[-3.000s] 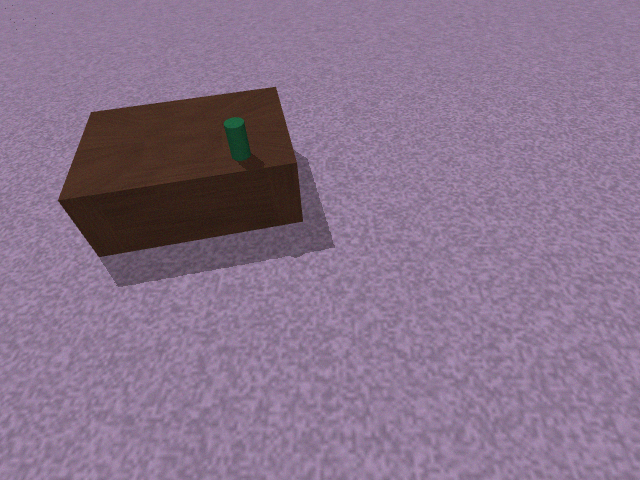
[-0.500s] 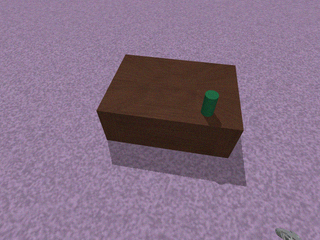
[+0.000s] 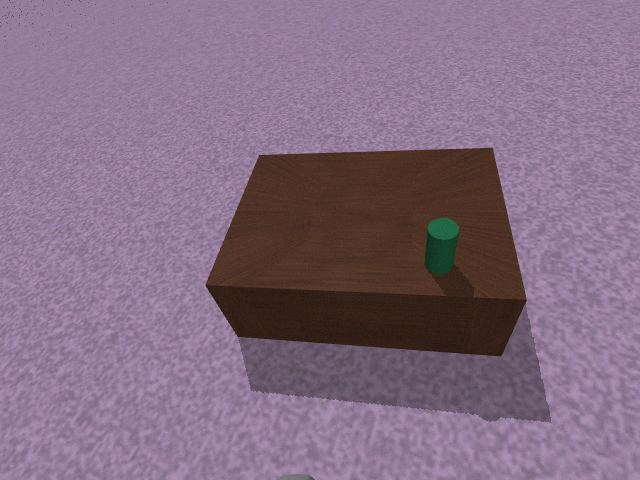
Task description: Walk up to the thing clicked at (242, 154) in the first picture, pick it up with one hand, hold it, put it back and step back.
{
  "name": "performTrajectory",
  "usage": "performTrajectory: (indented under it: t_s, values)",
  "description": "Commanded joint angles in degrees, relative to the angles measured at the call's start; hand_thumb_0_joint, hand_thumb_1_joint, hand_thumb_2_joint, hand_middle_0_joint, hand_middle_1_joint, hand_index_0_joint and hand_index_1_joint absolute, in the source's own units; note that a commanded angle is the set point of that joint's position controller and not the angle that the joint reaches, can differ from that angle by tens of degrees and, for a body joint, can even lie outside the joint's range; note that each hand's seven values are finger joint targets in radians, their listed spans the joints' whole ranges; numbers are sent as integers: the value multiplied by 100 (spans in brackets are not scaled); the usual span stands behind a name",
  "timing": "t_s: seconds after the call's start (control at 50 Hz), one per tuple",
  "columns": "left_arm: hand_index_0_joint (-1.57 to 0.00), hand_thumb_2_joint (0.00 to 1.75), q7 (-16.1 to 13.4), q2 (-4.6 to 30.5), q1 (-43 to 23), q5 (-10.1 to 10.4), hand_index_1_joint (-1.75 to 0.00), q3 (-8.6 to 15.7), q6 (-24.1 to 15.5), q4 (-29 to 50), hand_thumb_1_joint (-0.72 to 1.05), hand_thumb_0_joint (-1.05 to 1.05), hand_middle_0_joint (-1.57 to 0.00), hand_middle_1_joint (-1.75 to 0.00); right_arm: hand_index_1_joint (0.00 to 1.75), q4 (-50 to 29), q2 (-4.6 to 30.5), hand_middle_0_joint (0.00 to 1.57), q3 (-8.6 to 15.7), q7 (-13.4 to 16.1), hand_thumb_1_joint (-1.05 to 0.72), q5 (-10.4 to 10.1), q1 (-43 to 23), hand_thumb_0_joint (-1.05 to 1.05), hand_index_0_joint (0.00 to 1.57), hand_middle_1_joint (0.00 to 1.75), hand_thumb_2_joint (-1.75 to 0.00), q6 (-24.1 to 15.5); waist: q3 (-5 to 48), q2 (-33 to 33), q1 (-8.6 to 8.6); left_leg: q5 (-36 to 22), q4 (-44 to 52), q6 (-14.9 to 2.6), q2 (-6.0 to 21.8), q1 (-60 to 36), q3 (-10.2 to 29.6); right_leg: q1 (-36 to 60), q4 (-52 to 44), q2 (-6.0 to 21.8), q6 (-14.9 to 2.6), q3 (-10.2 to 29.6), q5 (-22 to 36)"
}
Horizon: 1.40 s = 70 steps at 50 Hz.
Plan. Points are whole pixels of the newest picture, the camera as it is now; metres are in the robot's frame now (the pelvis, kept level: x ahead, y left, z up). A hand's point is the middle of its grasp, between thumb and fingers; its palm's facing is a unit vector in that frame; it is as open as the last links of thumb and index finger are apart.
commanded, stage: walk up
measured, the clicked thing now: (440, 247) +0.76 -0.23 -0.36
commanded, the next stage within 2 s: stand in 1.74 s
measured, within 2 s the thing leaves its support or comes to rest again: neither
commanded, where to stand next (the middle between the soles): +0.16 +0.03 m, yaw -3 degrees
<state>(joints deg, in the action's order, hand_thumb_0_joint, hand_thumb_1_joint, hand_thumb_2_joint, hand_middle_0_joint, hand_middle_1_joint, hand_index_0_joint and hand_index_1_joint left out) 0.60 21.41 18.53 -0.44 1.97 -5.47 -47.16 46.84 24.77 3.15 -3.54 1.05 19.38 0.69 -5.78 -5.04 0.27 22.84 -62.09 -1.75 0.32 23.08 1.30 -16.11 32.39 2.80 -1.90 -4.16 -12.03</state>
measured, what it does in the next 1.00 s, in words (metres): steps on the spot: left foot, then right foot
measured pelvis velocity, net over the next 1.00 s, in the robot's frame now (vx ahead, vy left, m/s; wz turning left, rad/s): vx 0.08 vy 0.05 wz -0.07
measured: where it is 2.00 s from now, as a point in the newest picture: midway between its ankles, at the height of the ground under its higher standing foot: outside the picture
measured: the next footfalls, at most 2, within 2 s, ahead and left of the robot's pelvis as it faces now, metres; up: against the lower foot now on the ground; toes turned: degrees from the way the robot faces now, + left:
left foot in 0.26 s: +0.17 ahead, +0.18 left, +0.00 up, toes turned +1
right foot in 0.52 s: +0.11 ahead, -0.08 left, +0.00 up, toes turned -4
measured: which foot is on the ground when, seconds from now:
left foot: up 0.00-0.24, down 0.26-1.00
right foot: down 0.00-0.28, up 0.30-0.50, down 0.52-1.00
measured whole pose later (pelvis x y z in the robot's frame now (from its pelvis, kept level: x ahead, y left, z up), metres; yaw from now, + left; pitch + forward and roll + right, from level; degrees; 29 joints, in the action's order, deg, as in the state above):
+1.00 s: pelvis +0.08 +0.05 +0.01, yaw -4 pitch -3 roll +0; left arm 1.1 20.2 6.7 -0.4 -0.1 -0.6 -63.4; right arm 64.4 21.6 -0.1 -0.7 0.6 6.0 -1.1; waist -3.5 -1.1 -0.4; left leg 9.3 -23.4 1.3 3.4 10.9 -4.6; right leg -7.5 24.6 1.4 1.1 0.2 -14.0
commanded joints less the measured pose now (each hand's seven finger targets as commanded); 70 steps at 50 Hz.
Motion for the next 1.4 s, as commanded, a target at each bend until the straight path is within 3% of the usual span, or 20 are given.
performTrajectory:
  t_s: [0.0,0.1,0.16,0.2,0.22,0.24,0.26,0.28,0.3,0.36,0.46,0.5,0.54,0.56,0.6,0.64,0.76,1.1,1.24,1.38]
  values:
    - [-20,90,-96,1749,78,-15,-30,534,-142,363,90,0,-20,-30,30,-251,962,20,402,-54,-90,-9,433,0,20,30,-90,-75,-89,1517,-59,-712,321,150,369,650,59,-135,-2149,1049,-829,1381,-1680]
    - [-20,90,-48,1603,-34,-103,-30,467,-8,404,90,0,-20,-30,30,-147,706,20,316,54,-90,38,-27,0,20,30,-90,-135,-94,1697,64,-791,1874,294,445,-24,-246,-472,-1644,834,-832,650,-664]
    - [-20,90,-60,1604,17,-66,-30,426,122,293,90,0,-20,-30,30,-28,701,20,292,160,-90,12,-281,0,20,30,-90,-209,252,1596,182,-926,2286,271,280,-561,-366,-402,-1002,931,-881,789,103]
    - [-20,90,-67,1562,-330,11,-30,352,224,327,90,0,-20,-30,30,168,699,20,291,246,-90,2,-17,0,20,30,-90,-285,540,1316,-72,-1420,2948,158,205,-1346,-383,-683,-362,997,-798,798,469]
    - [-20,90,-73,1362,-310,37,-30,274,273,330,90,0,-20,-30,30,252,804,20,301,292,-90,12,78,0,20,30,-90,-335,640,923,-157,-1376,3347,90,115,-1569,-333,-698,151,817,-594,726,543]
    - [-20,90,-80,1109,-157,74,-30,176,309,296,90,0,-20,-30,30,283,1047,20,328,343,-90,49,189,0,20,30,-90,-380,769,155,-168,-1244,3934,-53,749,-1593,455,-705,795,492,-305,510,58]
    - [-20,90,-81,776,170,153,-30,67,354,256,90,0,-20,-30,30,112,1371,20,332,366,-90,102,-164,0,20,30,-90,-430,750,-797,74,-1408,4371,-375,1822,-1469,2138,-1020,1422,-219,35,395,-1278]
    - [-20,90,-156,1149,228,167,-30,153,434,27,90,0,-20,-30,30,37,1540,20,333,360,-90,0,-496,0,20,30,-90,-422,680,-557,55,-1013,4403,-963,2085,-1069,2390,-761,1722,-199,27,670,-2048]
    - [-20,90,-185,1317,128,140,-30,181,449,-148,90,0,-20,-30,30,101,1499,20,334,363,-90,-10,-757,0,20,30,-90,-386,526,-636,96,-724,4405,-1157,2069,-665,2356,-554,1841,2,22,693,-2076]
    - [-20,90,-157,1326,60,131,-30,213,438,-397,90,0,-20,-30,30,133,1150,20,173,405,-90,23,-904,0,20,30,-90,-409,606,-832,119,-2099,3924,-784,1414,-1106,1079,-647,1503,43,17,760,-1749]
    - [-20,90,-168,1140,-146,64,-30,159,414,-696,90,0,-20,-30,30,196,1152,20,153,442,-90,-65,-1052,0,20,30,-90,-358,951,-752,50,-3289,3407,-751,1406,-1313,745,-39,416,-93,73,294,-1092]
    - [-20,90,-176,1112,-79,23,-30,171,377,-873,90,0,-20,-30,30,216,1078,20,111,437,-90,-124,-1251,0,20,30,-90,-309,972,-431,176,-2956,3183,-558,1306,-993,548,538,-466,-97,55,293,-61]
    - [-20,90,-179,1411,-360,-49,-30,221,317,-860,90,0,-20,-30,30,237,752,20,15,429,-90,-207,-1331,0,20,30,-90,-299,1018,384,79,-1929,3007,-135,919,-573,231,819,-619,533,-208,1214,968]
    - [-20,90,-131,1579,-796,-24,-30,200,317,-794,90,0,-20,-30,30,372,723,20,34,429,-90,-206,-1274,0,20,30,-90,-274,794,695,-152,-899,3241,-33,579,-1070,20,-71,-652,717,-342,1433,416]
    - [-20,90,-61,1321,-1168,19,-30,110,365,-755,90,0,-20,-30,30,599,876,20,75,418,-90,-115,-1281,0,20,30,-90,-287,530,629,-219,-298,3788,-79,774,-1422,316,-525,-621,491,-148,1130,-455]
    - [-20,90,-49,1124,-980,33,-30,53,357,-945,90,0,-20,-30,30,648,997,20,49,373,-90,-89,-1667,0,20,30,-90,-323,532,432,-8,-291,3990,-204,1015,-981,541,3,-602,252,-71,830,-322]
    - [-20,90,-52,1246,-1316,29,-30,54,284,-1110,90,0,-20,-30,30,1034,805,20,-54,334,-90,-110,-1593,0,20,30,-90,-337,584,859,-111,-1316,3869,11,679,-1508,-12,74,-1163,526,-83,1179,378]
    - [-20,90,-57,1126,-1548,35,-30,57,401,-1419,90,0,-20,-30,30,1506,773,20,-87,357,-90,-58,-1711,0,20,30,-90,-339,699,473,-9,-1687,4411,90,800,-1651,-43,703,-1500,416,37,930,588]
    - [-20,90,-47,1056,-1631,18,-30,30,427,-1476,90,0,-20,-30,30,1564,813,20,-47,373,-90,-37,-1690,0,20,30,-90,-333,628,343,-59,-1321,4611,71,832,-1537,28,762,-1538,362,53,890,475]
    - [-20,90,-55,1037,-1676,16,-30,30,423,-1506,90,0,-20,-30,30,1578,800,20,-25,381,-90,-44,-1681,0,20,30,-90,-341,832,459,-89,-1867,4532,73,822,-1799,-52,820,-1532,397,76,884,822]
